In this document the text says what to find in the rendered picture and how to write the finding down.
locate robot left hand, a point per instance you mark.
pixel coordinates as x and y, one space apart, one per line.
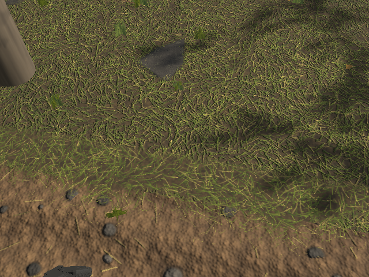
72 271

